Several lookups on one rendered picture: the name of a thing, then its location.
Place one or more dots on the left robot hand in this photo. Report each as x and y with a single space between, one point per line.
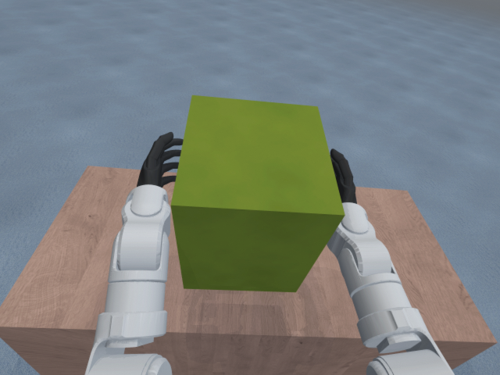
153 168

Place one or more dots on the robot right upper arm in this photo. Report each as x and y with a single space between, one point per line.
422 362

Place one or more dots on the left robot forearm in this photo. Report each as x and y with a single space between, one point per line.
134 307

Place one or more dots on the right robot forearm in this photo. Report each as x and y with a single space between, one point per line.
387 321

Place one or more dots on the robot left upper arm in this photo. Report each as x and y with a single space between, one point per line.
131 364

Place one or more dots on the carton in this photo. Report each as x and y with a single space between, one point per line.
255 199

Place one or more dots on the right robot hand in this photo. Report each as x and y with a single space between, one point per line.
343 176

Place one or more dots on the pedestal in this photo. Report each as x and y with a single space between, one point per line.
50 315

